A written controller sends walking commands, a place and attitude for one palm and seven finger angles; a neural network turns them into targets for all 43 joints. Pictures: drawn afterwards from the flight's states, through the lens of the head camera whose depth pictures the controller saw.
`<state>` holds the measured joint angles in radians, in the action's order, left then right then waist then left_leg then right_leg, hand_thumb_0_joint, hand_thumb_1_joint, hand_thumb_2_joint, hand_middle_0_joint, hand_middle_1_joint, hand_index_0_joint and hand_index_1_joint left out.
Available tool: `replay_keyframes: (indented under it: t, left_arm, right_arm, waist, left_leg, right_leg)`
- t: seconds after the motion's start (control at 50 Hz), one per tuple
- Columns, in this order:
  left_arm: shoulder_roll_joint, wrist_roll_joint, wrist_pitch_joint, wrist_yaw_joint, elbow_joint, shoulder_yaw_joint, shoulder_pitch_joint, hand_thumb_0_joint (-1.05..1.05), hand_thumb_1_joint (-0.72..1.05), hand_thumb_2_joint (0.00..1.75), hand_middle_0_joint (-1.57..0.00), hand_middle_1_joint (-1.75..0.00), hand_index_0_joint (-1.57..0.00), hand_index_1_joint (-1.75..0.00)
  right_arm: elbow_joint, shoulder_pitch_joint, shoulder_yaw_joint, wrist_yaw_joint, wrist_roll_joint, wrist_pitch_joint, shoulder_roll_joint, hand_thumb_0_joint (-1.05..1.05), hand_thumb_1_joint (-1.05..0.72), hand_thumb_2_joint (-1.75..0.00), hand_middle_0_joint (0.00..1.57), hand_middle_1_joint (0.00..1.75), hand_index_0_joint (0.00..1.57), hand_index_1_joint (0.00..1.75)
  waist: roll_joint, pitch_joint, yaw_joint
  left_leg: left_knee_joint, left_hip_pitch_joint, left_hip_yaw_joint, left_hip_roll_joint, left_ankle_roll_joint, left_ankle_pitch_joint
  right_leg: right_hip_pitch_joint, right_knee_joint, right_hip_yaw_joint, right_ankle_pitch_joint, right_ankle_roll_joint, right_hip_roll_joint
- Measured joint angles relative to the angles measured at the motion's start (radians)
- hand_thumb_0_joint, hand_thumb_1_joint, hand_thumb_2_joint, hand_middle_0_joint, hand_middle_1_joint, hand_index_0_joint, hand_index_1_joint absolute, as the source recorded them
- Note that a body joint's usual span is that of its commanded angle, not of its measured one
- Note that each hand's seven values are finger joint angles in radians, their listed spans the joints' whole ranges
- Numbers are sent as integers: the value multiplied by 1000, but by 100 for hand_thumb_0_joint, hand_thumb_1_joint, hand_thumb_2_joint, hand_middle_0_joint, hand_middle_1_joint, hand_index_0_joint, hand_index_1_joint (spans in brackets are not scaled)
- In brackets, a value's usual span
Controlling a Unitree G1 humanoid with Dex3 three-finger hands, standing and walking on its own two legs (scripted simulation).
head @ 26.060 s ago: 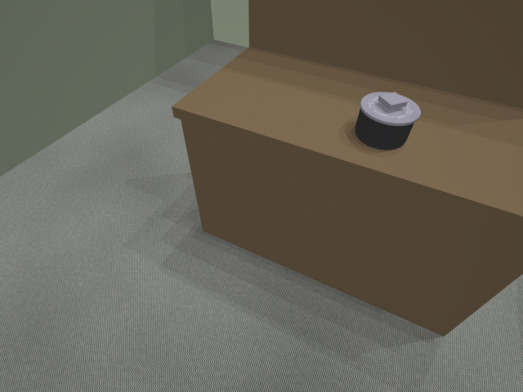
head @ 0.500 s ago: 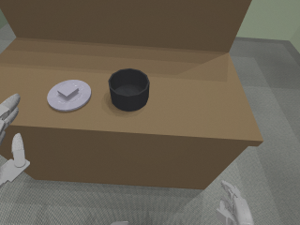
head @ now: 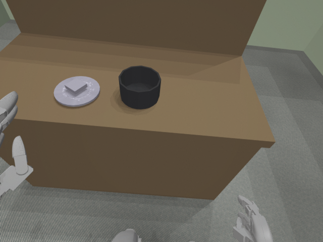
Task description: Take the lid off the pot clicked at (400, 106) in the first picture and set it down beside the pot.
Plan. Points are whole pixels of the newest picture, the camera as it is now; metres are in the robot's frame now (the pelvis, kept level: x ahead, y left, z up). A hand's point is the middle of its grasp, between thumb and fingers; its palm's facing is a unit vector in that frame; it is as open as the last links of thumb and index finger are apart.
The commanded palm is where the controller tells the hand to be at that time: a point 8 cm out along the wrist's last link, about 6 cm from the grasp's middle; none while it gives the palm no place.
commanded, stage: step back with the hand held close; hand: left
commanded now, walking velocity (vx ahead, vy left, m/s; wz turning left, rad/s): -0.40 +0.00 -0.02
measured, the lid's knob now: (76, 85) +0.60 +0.34 -0.01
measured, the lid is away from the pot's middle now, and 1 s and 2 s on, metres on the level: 0.23 0.23 0.23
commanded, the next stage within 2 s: stop stepping back and stand still in 0.66 s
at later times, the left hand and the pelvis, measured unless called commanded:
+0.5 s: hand (11, 202) +0.14 +0.23 +0.19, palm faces +0.33 -0.87 -0.37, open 7.4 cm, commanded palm +0.08 +0.28 +0.20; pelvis -0.05 +0.00 +0.00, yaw +1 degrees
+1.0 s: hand out of the picture +0.03 +0.23 +0.18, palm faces +0.26 -0.88 -0.40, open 7.4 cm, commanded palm -0.02 +0.28 +0.20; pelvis -0.16 +0.01 +0.00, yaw -4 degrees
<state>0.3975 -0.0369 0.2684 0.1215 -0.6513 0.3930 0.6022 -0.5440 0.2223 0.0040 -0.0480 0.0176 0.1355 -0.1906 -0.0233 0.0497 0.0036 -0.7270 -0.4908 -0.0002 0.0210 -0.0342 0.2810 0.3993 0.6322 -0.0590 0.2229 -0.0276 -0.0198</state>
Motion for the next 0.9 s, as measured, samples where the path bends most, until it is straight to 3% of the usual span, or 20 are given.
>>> replay_keyframes:
  t: [0.06, 0.16, 0.24, 0.3, 0.38, 0.46, 0.5, 0.52, 0.58, 0.62, 0.7, 0.76, 0.78, 0.8, 0.86, 0.9]
  left_arm:
    - [-5, -2, 12, 5, -8, -10, 1, 1, 88, 90, -21, -30, -21, -30]
    - [5, -4, 21, 13, -19, -5, 5, 1, 88, 90, -21, -30, -21, -30]
    - [21, 0, 18, 8, -6, 19, -5, 1, 88, 90, -21, -30, -21, -30]
    - [18, -5, 19, 3, -1, 29, -12, 1, 88, 90, -21, -30, -21, -30]
    - [8, -3, 22, -5, -3, -3, -18, 1, 88, 90, -21, -30, -21, -30]
    - [-6, -2, 14, -5, -6, -34, -5, 1, 88, 90, -21, -30, -21, -30]
    - [-6, -5, 15, -2, -7, -34, -9, 1, 88, 90, -21, -30, -21, -30]
    - [-1, -6, 16, 1, -5, -27, -21, 1, 88, 90, -21, -30, -21, -30]
    - [14, -18, 11, 3, 19, 6, -29, 1, 88, 90, -21, -30, -21, -30]
    - [13, -28, -6, 5, 21, 18, -23, 1, 88, 90, -21, -30, -21, -30]
    - [4, -29, -29, 2, 0, 3, -7, 1, 89, 90, -20, -30, -21, -30]
    - [23, -15, -18, -11, -9, -5, -9, 1, 89, 90, -20, -30, -21, -30]
    - [23, 11, -9, -32, 47, -38, -50, 1, 89, 90, -20, -30, -21, -30]
    - [20, 13, -48, -54, 78, -72, -93, 1, 89, 90, -20, -30, -21, -30]
    - [16, 0, -68, -52, 68, -62, -39, 1, 88, 90, -21, -30, -21, -30]
    - [10, -7, -70, -33, 29, -38, 47, 1, 88, 90, -21, -30, -21, -30]
  right_arm:
    - [-14, -1, -5, 4, -8, -5, 0, 1, -91, -90, 20, 30, 20, 30]
    - [-15, -3, -13, 0, -9, -9, -9, 1, -91, -90, 20, 30, 20, 30]
    - [-11, 2, -17, -2, -6, 9, 2, 1, -91, -90, 20, 30, 20, 30]
    - [-17, -2, -10, 4, -8, 23, 11, 1, -91, -90, 20, 30, 20, 30]
    - [-38, -5, -8, 15, -17, 16, 19, 1, -91, -90, 20, 30, 20, 30]
    - [-60, -2, -16, 24, -17, -23, 14, 1, -91, -90, 21, 30, 20, 30]
    - [-49, 2, -19, 20, -16, -30, 1, 1, -91, -90, 20, 30, 20, 30]
    - [-43, -4, -24, 17, -16, -30, -1, 1, -91, -90, 20, 30, 20, 30]
    - [-44, -27, -30, 17, -24, -12, 20, 1, -91, -90, 20, 30, 20, 30]
    - [-42, -30, -30, 28, -27, 7, 37, 1, -91, -90, 20, 30, 20, 30]
    - [-29, -19, -19, 49, -23, 32, 43, 1, -91, -90, 20, 30, 20, 30]
    - [-17, -15, -7, 50, -16, 40, 32, 1, -90, -90, 20, 30, 20, 30]
    - [-34, -20, -11, 53, -14, 37, 12, 1, -90, -90, 20, 30, 20, 30]
    - [-46, -22, -20, 56, 2, 13, -3, 1, -90, -90, 21, 30, 20, 30]
    - [-73, -25, -25, 40, 13, -44, 2, 1, -90, -90, 21, 30, 21, 30]
    - [-47, 6, -23, 26, 13, -63, 4, 1, -91, -90, 21, 30, 20, 30]
  waist:
    - [-12, -3, 3]
    - [-10, 3, 12]
    - [9, 7, 16]
    - [21, 4, 4]
    - [4, -8, 3]
    - [-36, -41, 12]
    - [-31, -56, 26]
    - [-32, -45, 32]
    - [-43, -20, 23]
    - [-34, -13, 19]
    - [-2, -13, 2]
    - [24, -11, -1]
    - [60, -13, 5]
    - [75, -13, 6]
    - [14, -45, 22]
    - [-19, -81, 38]
  left_leg:
    - [2, -12, -1, -4, 6, 24]
    - [22, -22, -4, 4, -3, -72]
    - [15, -29, 5, 19, -2, -102]
    - [15, -37, 6, 35, 8, -109]
    - [-31, -58, 12, 12, 28, 84]
    - [-92, 2, 6, -25, 32, 128]
    - [27, 62, 20, -12, 16, 78]
    - [42, 52, 19, -12, 9, -12]
    - [41, 38, -5, 2, 7, -50]
    - [76, 44, -13, 24, 12, -68]
    - [128, 50, -29, 66, 23, -120]
    - [81, 11, -29, 84, 34, -121]
    - [30, -23, 4, 86, 35, -94]
    - [-46, -47, 30, 68, 43, 11]
    - [-302, -62, 27, -1, 39, 142]
    - [-249, 10, 9, -13, 29, 167]
  right_leg:
    - [10, -8, -2, -13, 4, -5]
    - [27, 3, -6, -11, 5, -2]
    - [11, 79, 20, 116, 11, 38]
    - [-32, 26, 26, 43, 16, 62]
    - [-21, 10, 29, 28, 22, 46]
    - [-11, -11, 50, 6, 10, 11]
    - [14, -8, 44, -3, 0, 9]
    - [28, 7, 43, -3, 0, 8]
    - [82, 196, 91, 193, 10, 48]
    - [84, 278, 97, 259, 10, 79]
    - [-24, 109, 61, 204, 10, 75]
    - [-119, -63, 34, 51, 13, 60]
    - [-113, -61, 13, 38, 16, 71]
    - [-101, -38, 1, 44, 17, 68]
    - [-52, 17, 32, 65, 19, 28]
    - [-28, 20, 55, 55, 13, 14]
